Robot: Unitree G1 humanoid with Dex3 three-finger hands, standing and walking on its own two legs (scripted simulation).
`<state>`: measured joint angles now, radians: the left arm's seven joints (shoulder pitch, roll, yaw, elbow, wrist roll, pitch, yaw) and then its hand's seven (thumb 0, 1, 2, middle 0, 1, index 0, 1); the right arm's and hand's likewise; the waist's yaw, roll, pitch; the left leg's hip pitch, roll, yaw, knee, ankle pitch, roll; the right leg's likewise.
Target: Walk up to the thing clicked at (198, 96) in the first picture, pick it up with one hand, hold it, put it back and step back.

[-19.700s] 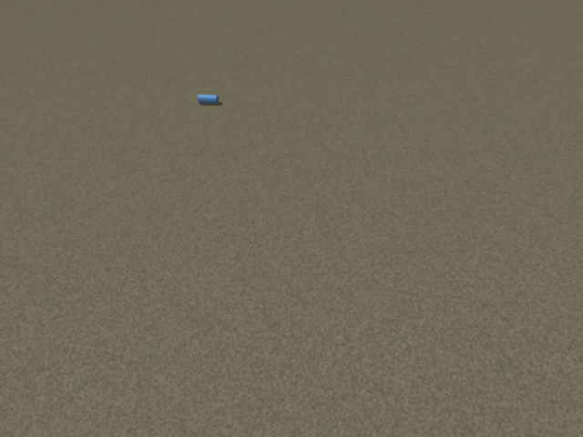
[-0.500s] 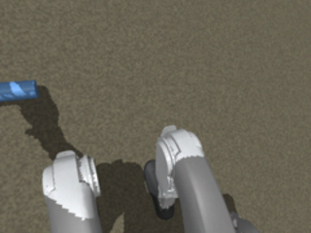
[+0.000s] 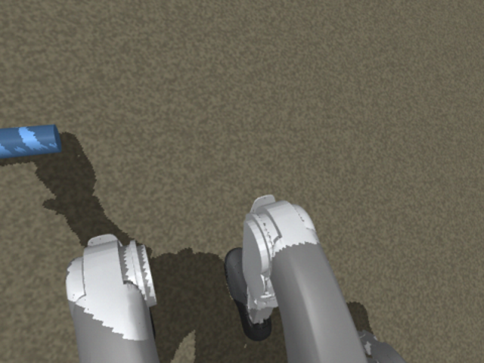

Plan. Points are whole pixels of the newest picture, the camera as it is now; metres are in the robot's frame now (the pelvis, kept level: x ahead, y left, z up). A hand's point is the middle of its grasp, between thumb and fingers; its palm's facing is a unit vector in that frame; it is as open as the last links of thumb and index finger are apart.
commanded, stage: approach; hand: left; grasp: from above
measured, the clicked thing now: (18, 142) +0.51 +0.30 -0.30
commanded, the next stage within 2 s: close in in 0.86 s
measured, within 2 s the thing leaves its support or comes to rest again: neither
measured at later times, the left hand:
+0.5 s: hand (1, 108) +0.52 +0.28 -0.16, palm faces -0.40 -0.04 -0.92, open 13.2 cm
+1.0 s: hand out of the picture +0.49 +0.33 -0.17, palm faces -0.47 -0.06 -0.88, open 12.9 cm
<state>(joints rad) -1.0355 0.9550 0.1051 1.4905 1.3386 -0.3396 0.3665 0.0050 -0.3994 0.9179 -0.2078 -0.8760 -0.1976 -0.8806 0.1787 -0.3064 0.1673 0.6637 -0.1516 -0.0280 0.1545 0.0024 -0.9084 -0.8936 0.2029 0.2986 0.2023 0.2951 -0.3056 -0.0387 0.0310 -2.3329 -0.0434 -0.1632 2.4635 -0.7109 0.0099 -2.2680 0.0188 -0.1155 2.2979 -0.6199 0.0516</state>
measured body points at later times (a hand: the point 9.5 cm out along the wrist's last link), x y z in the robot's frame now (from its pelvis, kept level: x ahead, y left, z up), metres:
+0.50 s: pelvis +0.00 +0.00 +0.00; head +0.25 +0.10 +0.36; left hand +0.54 +0.28 -0.11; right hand +0.03 -0.27 -0.07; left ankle +0.07 +0.12 -0.29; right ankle +0.12 -0.12 -0.29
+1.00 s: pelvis +0.00 +0.00 +0.00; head +0.27 +0.10 +0.35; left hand +0.51 +0.33 -0.12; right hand +0.03 -0.28 -0.07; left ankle +0.07 +0.12 -0.29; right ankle +0.12 -0.12 -0.29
